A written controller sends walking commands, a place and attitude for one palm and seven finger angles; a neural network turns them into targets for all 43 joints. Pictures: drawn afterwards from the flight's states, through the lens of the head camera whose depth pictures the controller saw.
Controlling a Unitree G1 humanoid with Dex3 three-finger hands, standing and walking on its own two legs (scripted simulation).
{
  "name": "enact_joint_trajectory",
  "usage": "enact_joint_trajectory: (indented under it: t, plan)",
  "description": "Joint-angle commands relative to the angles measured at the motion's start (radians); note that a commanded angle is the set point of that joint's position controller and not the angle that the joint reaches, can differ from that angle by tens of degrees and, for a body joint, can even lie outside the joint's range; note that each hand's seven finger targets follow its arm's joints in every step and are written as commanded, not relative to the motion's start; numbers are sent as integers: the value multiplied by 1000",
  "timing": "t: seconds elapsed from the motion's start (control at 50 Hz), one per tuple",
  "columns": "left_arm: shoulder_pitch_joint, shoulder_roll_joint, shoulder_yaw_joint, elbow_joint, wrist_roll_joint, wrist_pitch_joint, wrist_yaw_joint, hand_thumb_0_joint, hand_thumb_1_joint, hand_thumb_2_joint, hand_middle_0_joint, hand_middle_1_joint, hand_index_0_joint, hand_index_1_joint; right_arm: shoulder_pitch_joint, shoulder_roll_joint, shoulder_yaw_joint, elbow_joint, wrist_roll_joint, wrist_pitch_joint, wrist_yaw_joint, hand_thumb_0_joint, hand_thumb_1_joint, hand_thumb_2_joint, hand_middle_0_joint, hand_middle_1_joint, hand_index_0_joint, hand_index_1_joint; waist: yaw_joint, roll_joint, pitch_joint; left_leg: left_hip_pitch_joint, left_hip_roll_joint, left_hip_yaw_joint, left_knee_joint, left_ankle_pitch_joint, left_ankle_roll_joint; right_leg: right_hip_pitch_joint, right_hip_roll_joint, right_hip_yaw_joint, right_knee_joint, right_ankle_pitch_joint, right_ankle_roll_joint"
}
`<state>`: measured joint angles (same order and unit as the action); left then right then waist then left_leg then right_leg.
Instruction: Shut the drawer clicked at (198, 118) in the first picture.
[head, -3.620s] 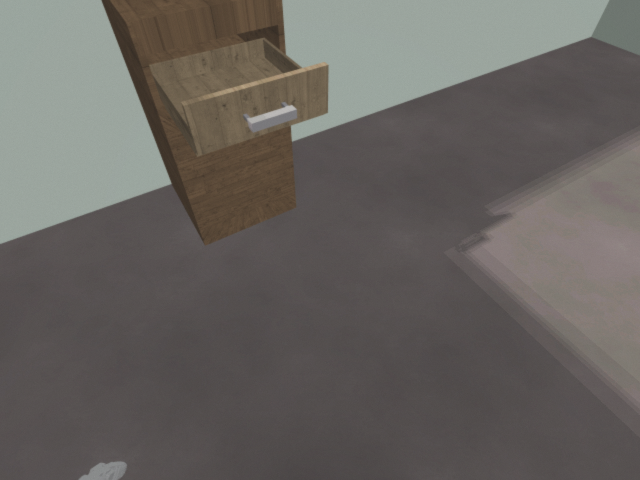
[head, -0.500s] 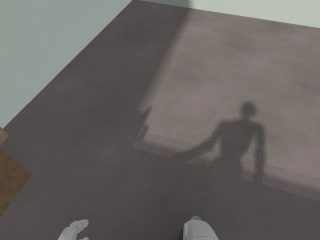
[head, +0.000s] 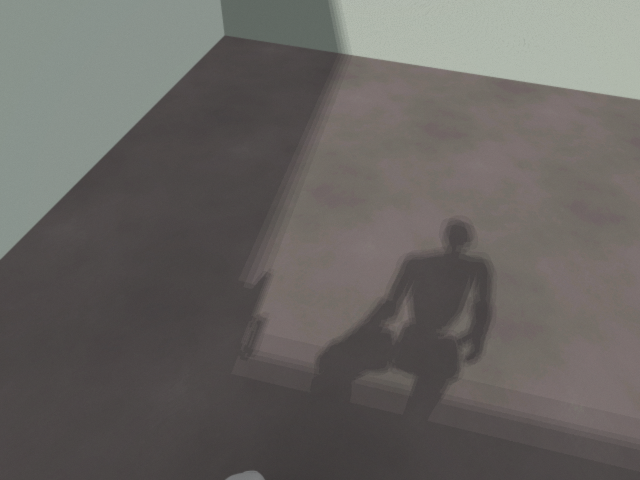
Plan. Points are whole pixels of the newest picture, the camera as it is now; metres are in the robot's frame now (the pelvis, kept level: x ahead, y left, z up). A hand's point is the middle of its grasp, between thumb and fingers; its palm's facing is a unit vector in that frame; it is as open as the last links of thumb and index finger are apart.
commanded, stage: turn to face it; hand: left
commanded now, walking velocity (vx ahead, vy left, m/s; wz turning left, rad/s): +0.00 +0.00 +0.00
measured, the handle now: out of the picture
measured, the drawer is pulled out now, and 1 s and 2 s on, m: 0.30 0.30 0.30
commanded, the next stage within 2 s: none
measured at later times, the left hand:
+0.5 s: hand (200, 448) +0.19 +0.19 -0.16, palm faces +0.16 -0.97 -0.21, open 7.4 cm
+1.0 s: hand out of the picture +0.01 +0.20 -0.18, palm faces +0.51 -0.82 -0.25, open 7.4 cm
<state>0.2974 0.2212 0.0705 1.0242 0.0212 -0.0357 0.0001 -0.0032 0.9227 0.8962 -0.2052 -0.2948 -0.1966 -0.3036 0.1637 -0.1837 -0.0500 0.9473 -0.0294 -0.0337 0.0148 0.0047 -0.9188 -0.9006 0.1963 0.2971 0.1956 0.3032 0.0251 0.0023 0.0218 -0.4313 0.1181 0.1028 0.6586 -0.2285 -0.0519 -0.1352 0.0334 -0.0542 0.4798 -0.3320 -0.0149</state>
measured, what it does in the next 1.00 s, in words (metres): steps on the spot, turning left: left foot, then right foot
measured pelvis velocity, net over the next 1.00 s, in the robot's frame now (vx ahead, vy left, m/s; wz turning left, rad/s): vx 0.09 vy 0.00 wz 0.48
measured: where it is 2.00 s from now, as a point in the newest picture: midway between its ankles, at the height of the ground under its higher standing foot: outside the picture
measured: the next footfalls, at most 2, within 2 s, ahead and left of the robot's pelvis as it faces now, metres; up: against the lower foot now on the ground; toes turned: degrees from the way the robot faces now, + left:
left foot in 0.02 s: +0.13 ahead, +0.12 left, +0.00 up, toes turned +8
right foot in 0.50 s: +0.17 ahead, -0.10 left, +0.00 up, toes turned +4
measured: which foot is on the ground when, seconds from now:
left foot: up 0.00-0.00, down 0.02-0.52, up 0.54-0.98, down 1.00-1.00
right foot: down 0.00-0.02, up 0.04-0.48, down 0.50-1.00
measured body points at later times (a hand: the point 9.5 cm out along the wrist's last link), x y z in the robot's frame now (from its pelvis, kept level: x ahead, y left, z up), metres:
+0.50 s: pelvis +0.10 +0.00 +0.00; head +0.13 -0.01 +0.45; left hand +0.18 +0.24 -0.14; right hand +0.10 -0.23 -0.16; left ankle +0.09 +0.11 -0.73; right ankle +0.13 -0.11 -0.73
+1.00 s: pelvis +0.09 +0.00 -0.01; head +0.12 +0.04 +0.44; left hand -0.02 +0.25 -0.16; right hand +0.35 -0.17 -0.12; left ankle +0.05 +0.10 -0.73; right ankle +0.13 -0.11 -0.73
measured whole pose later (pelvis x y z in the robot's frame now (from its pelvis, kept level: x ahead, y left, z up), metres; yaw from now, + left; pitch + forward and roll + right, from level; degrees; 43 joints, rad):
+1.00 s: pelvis +0.09 +0.00 -0.01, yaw +28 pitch +0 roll +0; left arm 0.29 0.25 0.07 0.94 0.03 0.03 0.02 0.01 0.90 0.90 -0.21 -0.30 -0.20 -0.30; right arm 0.08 -0.27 -0.07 0.88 -0.02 0.06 0.03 0.01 -0.91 -0.90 0.19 0.30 0.19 0.30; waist 0.04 -0.04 0.10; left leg -0.30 0.06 0.13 0.64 -0.32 -0.04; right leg -0.24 -0.19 -0.36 0.65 -0.36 0.02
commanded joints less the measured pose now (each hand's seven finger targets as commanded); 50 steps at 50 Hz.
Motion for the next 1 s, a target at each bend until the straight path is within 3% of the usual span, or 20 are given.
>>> enact_joint_trajectory:
  t: [0.0,0.02,0.04,0.08,0.12,0.18,0.36,0.4,0.44,0.46,0.48,0.5,0.52,0.56,0.6,0.72,0.86,0.94,0.96,0.98]
  plan:
    - [18,39,13,-82,-14,-8,-9,0,900,900,-200,-300,-200,-300,313,-222,-44,29,-13,-42,-28,0,-900,-900,200,300,200,300,-123,276,-100,546,233,-306,-289,89,106,-383,-23,38,350,-23,-33]
    - [29,28,2,-88,-10,-14,-4,0,900,900,-200,-300,-200,-300,350,-252,-42,39,-9,-29,-30,0,-900,-900,200,300,200,300,-124,354,-127,562,375,-474,-385,141,188,-472,2,13,584,-276,-9]
    - [6,54,6,-64,-2,-9,3,0,900,900,-200,-300,-200,-300,302,-203,-27,42,-2,-26,-38,0,-900,-900,200,300,200,300,-118,272,-82,452,356,-450,-401,167,203,-466,-48,70,680,-231,-10]
    - [-3,36,3,-37,1,-7,-5,0,900,900,-200,-300,-200,-300,183,-126,0,22,1,-32,-40,0,-900,-900,200,300,200,300,-57,115,11,314,272,-301,-400,308,214,-447,-114,56,695,-120,16]
    - [36,1,-10,-10,1,7,-3,0,900,900,-200,-300,-200,-300,147,-93,13,33,11,-43,-44,0,-900,-900,200,300,200,300,-16,128,-16,269,178,-163,-388,522,182,-349,-127,32,600,-36,43]
    - [40,-6,-14,-4,-3,26,9,0,900,900,-200,-300,-200,-300,153,-95,6,52,18,-37,-46,0,-900,-900,200,300,200,300,-7,130,-60,290,134,-134,-355,679,189,-301,-114,11,508,1,69]
    - [-129,2,4,-103,-11,48,25,0,900,900,-200,-300,-200,-300,176,-142,-38,52,7,21,-40,0,-900,-900,200,300,200,300,-51,166,-37,275,133,-290,-307,484,225,-299,-86,8,314,-70,88]
    - [-116,0,6,-112,-16,45,28,0,900,900,-200,-300,-200,-300,156,-154,-47,40,5,30,-39,0,-900,-900,200,300,200,300,-42,173,-50,248,124,-331,-279,469,221,-226,-67,2,225,-60,81]
    - [-59,11,12,-107,-18,35,31,0,900,900,-200,-300,-200,-300,129,-157,-54,24,11,36,-37,0,-900,-900,200,300,200,300,-11,144,-76,195,83,-329,-209,410,182,-91,-61,-6,23,92,75]
    - [-21,45,17,-103,-15,24,34,0,900,900,-200,-300,-200,-300,125,-142,-57,13,19,35,-32,0,-900,-900,200,300,200,300,6,66,-92,123,37,-299,-140,300,133,35,-109,30,-113,216,67]
    - [10,134,33,-101,0,12,44,0,900,900,-200,-300,-200,-300,153,-75,-49,-5,28,33,-25,0,-900,-900,200,300,200,300,7,-184,-133,-73,-85,-154,56,-11,52,221,-348,234,-168,387,1]
    - [26,192,38,-115,-1,16,42,0,900,900,-200,-300,-200,-300,152,-70,-52,-34,20,38,-25,0,-900,-900,200,300,200,300,10,-281,-130,-146,-150,-83,260,-384,14,173,-537,327,-162,540,-111]
    - [-6,163,38,-128,-7,13,44,0,900,900,-200,-300,-200,-300,130,-96,-57,-24,11,59,-26,0,-900,-900,200,300,200,300,9,-268,-105,-134,-106,-141,413,-379,13,67,-521,303,-180,504,-135]
    - [-109,99,17,-157,-8,23,47,0,900,900,-200,-300,-200,-300,122,-86,-62,-4,10,77,-14,0,-900,-900,200,300,200,300,-44,-136,-4,-146,-66,-125,557,-239,3,-43,-422,162,-174,407,-109]
    - [-109,77,7,-164,-4,15,44,0,900,900,-200,-300,-200,-300,114,-75,-55,-4,6,83,-4,0,-900,-900,200,300,200,300,-47,-138,17,-148,-62,-98,574,-167,-13,-45,-371,57,-157,468,-91]
    - [-38,120,14,-160,4,22,41,0,900,900,-200,-300,-200,-300,-5,-96,-51,-55,8,96,5,0,-900,-900,200,300,200,300,-10,-158,10,-149,-52,-62,466,-167,-32,19,-393,-6,-154,440,-109]
    - [-16,186,29,-153,12,37,31,0,900,900,-200,-300,-200,-300,-111,-106,-32,-120,18,84,14,0,-900,-900,200,300,200,300,20,-190,-17,-13,-61,8,173,-200,-7,23,-431,-67,-96,450,-110]
    - [-16,210,41,-152,4,47,22,0,900,900,-200,-300,-200,-300,-54,-140,-33,-130,14,67,12,0,-900,-900,200,300,200,300,-11,-166,-74,162,-75,55,-91,-68,21,0,-419,-143,45,441,-48]
    - [-21,196,40,-156,-2,51,19,0,900,900,-200,-300,-200,-300,13,-189,-45,-120,13,57,12,0,-900,-900,200,300,200,300,-52,-52,-117,337,-36,-10,-234,71,41,-111,-394,-167,213,367,-1]
    - [-26,137,33,-200,-11,54,10,0,900,900,-200,-300,-200,-300,86,-322,-78,-114,5,47,5,0,-900,-900,200,300,200,300,-94,290,-143,514,232,-377,-285,410,163,-408,-241,-199,466,-134,95]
